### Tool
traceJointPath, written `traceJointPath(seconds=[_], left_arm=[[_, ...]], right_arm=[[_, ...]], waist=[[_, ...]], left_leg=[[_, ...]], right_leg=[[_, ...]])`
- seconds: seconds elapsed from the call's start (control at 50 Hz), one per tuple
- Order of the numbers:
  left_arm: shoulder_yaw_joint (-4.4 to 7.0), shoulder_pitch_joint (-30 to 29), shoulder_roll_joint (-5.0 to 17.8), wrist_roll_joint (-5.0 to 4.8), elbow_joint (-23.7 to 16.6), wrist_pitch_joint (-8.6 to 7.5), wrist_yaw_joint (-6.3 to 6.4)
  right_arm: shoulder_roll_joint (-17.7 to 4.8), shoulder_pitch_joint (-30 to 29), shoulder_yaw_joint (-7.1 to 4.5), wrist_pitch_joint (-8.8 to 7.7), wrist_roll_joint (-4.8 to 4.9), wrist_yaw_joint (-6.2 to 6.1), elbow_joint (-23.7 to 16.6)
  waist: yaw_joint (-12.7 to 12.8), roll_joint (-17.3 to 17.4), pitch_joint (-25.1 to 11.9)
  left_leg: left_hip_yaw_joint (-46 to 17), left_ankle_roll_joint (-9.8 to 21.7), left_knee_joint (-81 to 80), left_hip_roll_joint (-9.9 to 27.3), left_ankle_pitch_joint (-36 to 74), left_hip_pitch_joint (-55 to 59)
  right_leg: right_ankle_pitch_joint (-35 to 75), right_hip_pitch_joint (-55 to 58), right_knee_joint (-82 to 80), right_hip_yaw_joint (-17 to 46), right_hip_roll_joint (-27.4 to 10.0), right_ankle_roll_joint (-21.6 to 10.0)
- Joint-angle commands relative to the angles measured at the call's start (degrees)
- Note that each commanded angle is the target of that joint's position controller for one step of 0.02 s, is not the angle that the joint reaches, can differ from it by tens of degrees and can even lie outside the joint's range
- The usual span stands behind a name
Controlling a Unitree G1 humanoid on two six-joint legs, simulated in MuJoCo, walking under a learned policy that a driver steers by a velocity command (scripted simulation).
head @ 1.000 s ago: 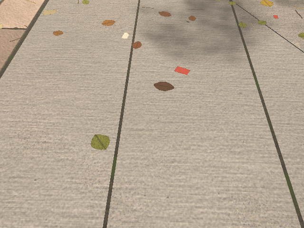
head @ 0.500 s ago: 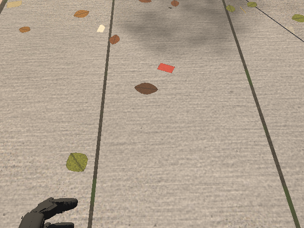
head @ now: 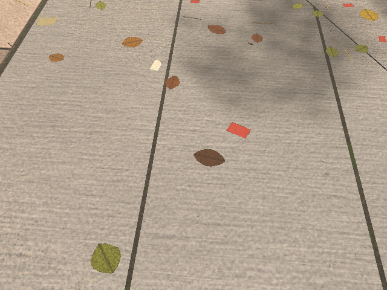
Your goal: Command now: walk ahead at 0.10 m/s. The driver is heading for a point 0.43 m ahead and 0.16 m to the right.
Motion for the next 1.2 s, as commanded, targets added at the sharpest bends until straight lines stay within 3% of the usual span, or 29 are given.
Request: traceJointPath(seconds=[0.02,0.06,0.08,0.12,0.16,0.2,0.24,0.26,0.3,0.32,0.36,0.4,0.44,0.46,0.48,0.5,0.52,0.58,0.7,0.78,0.82,0.86,0.88,0.9,0.92,0.94,0.96,1.06,1.2], left_arm=[[0.75,5.0,5.7,-1.06,-1.7,0.94,0.11],[1.30,1.9,5.6,-0.83,-2.0,3.45,1.15],[1.34,2.0,5.1,-0.61,-1.8,4.34,1.69],[0.94,4.4,3.0,-0.25,0.1,4.75,2.12],[0.87,6.5,2.1,0.21,1.9,4.52,1.74],[1.24,3.1,4.6,1.16,-0.2,4.57,1.60],[2.65,1.2,9.8,-0.45,-1.3,4.53,2.14],[2.94,1.1,10.2,-0.68,-1.6,3.91,2.15],[3.72,0.8,11.5,-1.05,-1.6,2.16,2.17],[3.74,1.3,10.5,-1.26,-1.6,1.29,2.24],[3.55,2.0,8.7,-1.88,-1.8,0.47,2.04],[3.72,-0.9,8.8,-2.60,-3.0,0.90,1.98],[3.45,-2.9,7.0,-2.02,-4.8,1.15,1.91],[2.31,-4.6,2.4,-1.83,-6.6,0.84,1.65],[2.02,-4.8,1.6,-2.40,-9.7,-0.05,1.71],[3.02,-3.2,5.9,-2.81,-9.0,-0.54,1.48],[3.45,-2.2,6.8,-3.09,-8.1,-0.66,0.94],[3.38,-4.1,4.7,-2.36,-8.5,-0.55,-0.06],[1.34,-12.9,0.4,-1.92,-14.6,-0.38,-2.49],[1.92,-15.4,2.7,-1.93,-17.2,0.44,-3.51],[3.11,-12.3,4.8,-1.38,-17.3,0.76,-3.59],[6.17,3.2,9.9,-0.94,-13.2,1.12,-2.59],[7.04,8.2,15.0,-0.91,-12.2,1.64,-0.94],[6.37,4.7,17.3,0.07,-15.3,1.18,-1.19],[5.09,4.1,12.2,0.04,-15.4,0.95,-1.89],[4.43,1.1,10.3,-0.27,-14.5,0.50,-2.11],[3.86,-2.4,8.5,-0.75,-14.3,0.04,-2.17],[3.23,-8.3,6.6,0.75,-13.1,-1.54,-2.00],[2.48,-8.1,5.8,0.99,-9.1,-0.09,0.12]], right_arm=[[-4.9,9.4,-1.00,1.07,0.83,-0.12,0.1],[-6.9,2.2,-1.39,1.53,0.71,-0.05,-0.9],[-7.6,-0.9,-1.62,1.75,0.39,-0.24,-1.3],[-7.4,-3.4,-1.77,2.36,-0.10,-0.55,-1.0],[-6.2,-3.0,-1.52,2.60,0.61,-0.87,0.2],[-6.4,-0.3,-1.61,2.65,1.02,-1.39,1.5],[-6.9,-1.3,-2.10,2.94,0.94,-2.34,0.5],[-6.8,-2.5,-2.32,2.38,1.67,-2.58,0.1],[-5.6,-3.1,-2.66,0.62,2.33,-1.99,-0.2],[-6.0,-2.9,-2.92,-0.40,2.19,-1.28,-0.3],[-5.2,-3.0,-2.87,-2.23,2.84,0.01,-0.6],[-4.6,-0.2,-3.01,-3.24,3.30,0.64,1.0],[-7.5,7.8,-4.36,-2.85,2.95,0.23,3.7],[-11.3,15.3,-5.36,-2.47,2.18,-0.56,4.9],[-16.3,18.8,-6.43,-2.09,1.45,-0.30,5.9],[-12.0,15.9,-5.23,-2.27,1.34,-0.43,5.1],[-8.7,13.4,-4.35,-2.42,1.68,-0.63,4.1],[-7.3,9.7,-3.54,-2.15,1.37,-0.65,3.5],[-11.4,10.5,-4.34,-1.54,1.39,-1.23,4.3],[-13.5,11.7,-5.06,-1.14,2.81,-1.03,4.9],[-14.6,11.6,-5.38,-0.45,3.14,-1.13,4.9],[-13.5,12.2,-4.69,0.09,2.87,-1.40,4.7],[-8.0,14.4,-2.82,-0.28,-0.29,-1.02,2.8],[-5.8,20.8,-1.38,-1.42,0.75,-0.22,2.2],[-12.3,15.1,-3.13,-1.79,3.00,0.03,3.2],[-11.8,11.8,-3.04,-1.67,4.03,-0.12,1.9],[-10.7,11.0,-2.82,-1.29,3.06,-0.91,2.4],[-8.8,14.9,-3.20,2.34,1.46,-2.51,4.3],[-7.1,5.9,-2.76,3.30,1.26,-2.45,2.4]], waist=[[-4.2,8.5,-16.1],[-2.3,5.1,-8.9],[-1.0,6.8,-7.2],[0.4,8.5,-6.6],[1.3,7.6,-7.9],[-0.4,5.8,-5.7],[-2.0,-3.2,0.0],[-1.4,-7.4,2.3],[-1.3,-13.9,5.0],[-1.1,-14.0,4.2],[-1.4,-11.7,2.4],[-4.1,-9.9,0.1],[-7.3,-7.3,-4.4],[-10.1,2.9,-7.2],[-9.9,15.3,-6.2],[-8.0,9.9,-2.1],[-6.8,7.1,0.5],[-5.5,5.9,3.0],[-7.0,4.6,2.8],[-6.1,4.6,2.9],[-3.0,5.3,0.5],[5.4,2.6,-8.1],[4.0,-11.3,-14.2],[-0.4,-17.8,-28.1],[3.3,-6.0,-26.5],[1.6,-5.8,-17.2],[-0.6,-1.0,-11.5],[-6.3,-2.8,-8.7],[-3.6,-4.4,-5.9]], left_leg=[[-21.5,15.7,-3.6,18.8,27.1,28.4],[-18.5,12.2,-8.8,16.0,7.4,16.5],[-16.5,10.6,-10.8,14.2,0.9,11.0],[-11.5,9.1,-12.0,10.6,-3.7,4.1],[-7.5,7.2,-10.9,8.5,-11.6,2.6],[-5.5,2.6,-9.7,6.2,-26.2,2.1],[1.2,-0.9,-3.3,0.5,-30.7,5.8],[2.9,-1.4,3.2,-0.9,-27.4,6.7],[3.4,-0.7,11.9,-4.0,-18.2,0.8],[0.6,0.1,13.6,-2.7,-18.2,-2.8],[-1.5,1.4,9.6,-1.5,-21.4,-4.9],[0.4,1.3,-3.4,-2.7,-11.9,6.5],[-1.3,0.9,-5.7,0.6,-6.2,24.3],[-13.5,4.1,-9.0,10.3,-12.5,36.3],[-32.6,11.7,-15.3,22.6,-19.8,38.6],[-33.3,13.6,-15.4,24.5,-22.1,35.6],[-27.4,11.6,-15.9,21.3,-21.7,34.2],[-12.1,7.3,-17.8,16.1,-5.6,29.0],[3.0,7.2,-19.2,13.1,6.0,21.9],[6.9,5.7,-17.0,15.6,11.2,24.3],[9.3,4.4,-8.4,15.7,31.0,25.5],[11.5,0.8,14.0,11.8,36.0,16.9],[11.8,-2.4,34.7,6.7,-7.6,0.8],[1.5,-4.2,52.2,-1.5,-35.8,-10.2],[-4.9,-3.7,54.7,1.4,-31.6,-11.1],[-2.9,-3.0,52.4,3.4,-27.5,-13.8],[-2.6,-3.0,48.2,6.0,-23.4,-12.5],[-2.8,-3.9,39.3,6.7,-14.6,-0.9],[-3.9,-4.8,16.8,6.9,-4.8,-0.3]], right_leg=[[-16.0,-16.8,19.7,4.9,-3.5,3.1],[-10.8,-15.9,17.4,4.6,-5.7,4.3],[-7.5,-12.5,13.3,4.2,-6.3,4.6],[1.4,-4.4,6.0,1.7,-5.0,4.6],[12.3,2.0,-2.4,-0.6,-3.8,3.4],[11.7,-0.2,-6.0,1.1,-5.1,0.6],[-15.6,-14.0,-13.4,7.6,-7.2,-5.2],[-21.1,-17.1,-19.6,13.3,-9.9,-7.3],[-18.3,-11.6,-25.5,24.9,-15.4,-10.1],[-13.9,-7.1,-25.0,27.5,-17.0,-11.1],[-6.0,-0.1,-22.4,27.5,-16.6,-10.9],[-0.3,-2.0,-19.4,23.1,-12.6,-8.8],[4.5,-11.2,-11.8,18.9,-8.5,-5.9],[1.9,-23.0,3.7,12.2,-3.0,-2.5],[-7.7,-34.8,16.1,7.5,0.2,-0.9],[-7.4,-38.9,25.4,10.5,-4.6,-0.9],[-2.0,-40.5,28.7,10.9,-6.2,-1.2],[8.4,-39.5,27.8,8.5,-9.1,-0.7],[20.4,-30.6,10.2,0.9,-9.0,1.5],[20.0,-25.2,3.4,-1.8,-7.3,-1.4],[16.4,-17.6,1.6,-4.2,-3.6,-4.1],[24.3,6.6,-3.5,-4.0,0.6,-7.5],[41.6,23.4,-1.6,12.8,-12.6,-11.0],[40.2,32.6,-10.1,42.1,-27.4,-23.2],[41.3,27.5,-13.2,36.1,-25.0,-20.3],[43.2,19.7,-13.2,26.3,-22.7,-18.0],[44.3,11.0,-13.8,20.3,-19.4,-15.3],[50.7,-5.7,-19.4,9.0,-14.8,-14.1],[32.7,-3.9,-22.3,7.0,-12.8,-10.5]])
